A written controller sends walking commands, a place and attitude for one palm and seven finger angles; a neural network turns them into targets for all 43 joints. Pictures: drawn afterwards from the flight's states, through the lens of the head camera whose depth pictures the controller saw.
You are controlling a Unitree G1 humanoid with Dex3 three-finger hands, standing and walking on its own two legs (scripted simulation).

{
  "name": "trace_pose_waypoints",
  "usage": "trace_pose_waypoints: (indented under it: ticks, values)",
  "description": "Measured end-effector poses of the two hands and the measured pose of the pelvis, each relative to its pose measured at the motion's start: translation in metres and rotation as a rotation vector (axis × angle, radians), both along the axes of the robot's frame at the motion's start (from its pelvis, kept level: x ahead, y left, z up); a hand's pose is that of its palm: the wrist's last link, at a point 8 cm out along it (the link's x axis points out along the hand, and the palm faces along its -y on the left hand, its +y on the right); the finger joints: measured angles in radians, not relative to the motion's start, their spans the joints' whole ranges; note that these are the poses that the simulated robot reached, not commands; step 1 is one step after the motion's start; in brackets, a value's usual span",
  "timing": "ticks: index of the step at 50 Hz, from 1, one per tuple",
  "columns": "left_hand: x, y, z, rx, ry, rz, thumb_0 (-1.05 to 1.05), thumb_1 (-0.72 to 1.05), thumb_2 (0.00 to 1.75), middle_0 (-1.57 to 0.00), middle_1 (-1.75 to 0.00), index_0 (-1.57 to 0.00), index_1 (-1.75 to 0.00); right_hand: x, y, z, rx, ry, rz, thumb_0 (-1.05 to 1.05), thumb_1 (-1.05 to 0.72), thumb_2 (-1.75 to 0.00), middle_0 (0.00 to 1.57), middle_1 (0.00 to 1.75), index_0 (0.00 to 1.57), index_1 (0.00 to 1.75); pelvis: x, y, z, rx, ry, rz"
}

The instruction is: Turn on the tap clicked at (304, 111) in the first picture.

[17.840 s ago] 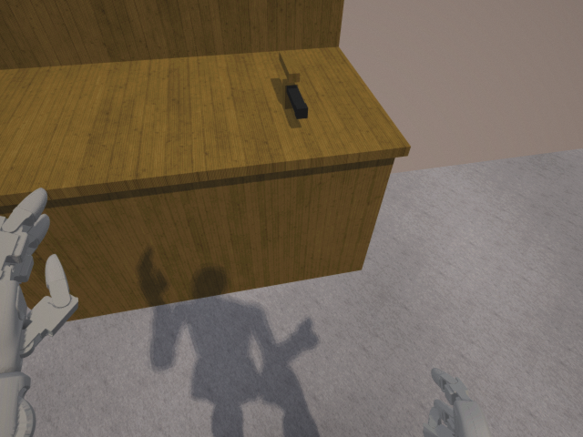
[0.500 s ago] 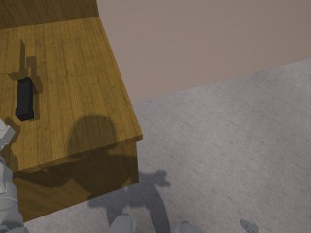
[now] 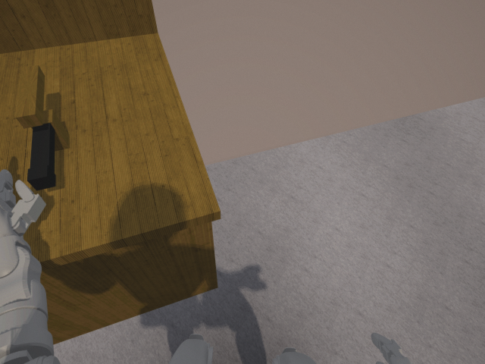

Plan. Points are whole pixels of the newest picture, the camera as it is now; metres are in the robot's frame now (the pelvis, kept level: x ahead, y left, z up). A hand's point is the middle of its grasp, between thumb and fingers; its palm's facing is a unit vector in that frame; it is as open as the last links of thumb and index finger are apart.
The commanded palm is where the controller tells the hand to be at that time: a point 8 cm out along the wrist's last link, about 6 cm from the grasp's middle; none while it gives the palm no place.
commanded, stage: push the lever round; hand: left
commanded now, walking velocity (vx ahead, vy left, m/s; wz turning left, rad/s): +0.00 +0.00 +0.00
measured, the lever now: (42, 177) +0.38 +0.35 +0.07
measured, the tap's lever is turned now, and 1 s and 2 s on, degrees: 0 20 49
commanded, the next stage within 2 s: none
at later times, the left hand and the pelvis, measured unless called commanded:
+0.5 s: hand (54, 197) +0.35 +0.32 +0.06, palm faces +0.62 -0.78 -0.06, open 7.8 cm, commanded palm +0.30 +0.35 +0.07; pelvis +0.00 +0.00 +0.00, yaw +0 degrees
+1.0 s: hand (78, 189) +0.37 +0.29 +0.06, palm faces +0.70 -0.71 -0.06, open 7.8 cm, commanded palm +0.32 +0.31 +0.07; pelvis +0.00 +0.00 +0.00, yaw +1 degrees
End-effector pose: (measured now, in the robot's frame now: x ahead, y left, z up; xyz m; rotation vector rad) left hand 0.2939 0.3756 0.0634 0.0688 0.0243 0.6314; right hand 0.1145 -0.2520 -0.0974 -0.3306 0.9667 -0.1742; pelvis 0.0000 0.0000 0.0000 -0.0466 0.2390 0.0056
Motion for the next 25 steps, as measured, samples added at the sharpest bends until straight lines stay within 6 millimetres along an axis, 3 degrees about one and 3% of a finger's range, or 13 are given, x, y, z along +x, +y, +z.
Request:
trace_pose_waypoints:
  ticks: [13,25]
  values:
    - [0.001,-0.009,0.001,0.008,-0.007,0.001,0.03,0.91,0.9,-0.15,-0.15,-0.15,-0.15,-0.017,-0.009,-0.004,-0.004,0.044,-0.028,0.01,-0.91,-0.89,0.2,0.3,0.2,0.3,-0.001,-0.003,0.0,0.004,-0.003,-0.002]
    - [0.006,-0.021,-0.003,-0.008,-0.007,0.038,0.01,0.91,0.91,-0.15,-0.15,-0.15,-0.15,-0.01,-0.005,-0.002,-0.005,0.025,-0.013,0.01,-0.91,-0.89,0.2,0.3,0.2,0.3,-0.002,-0.002,0.001,0.004,-0.003,0.004]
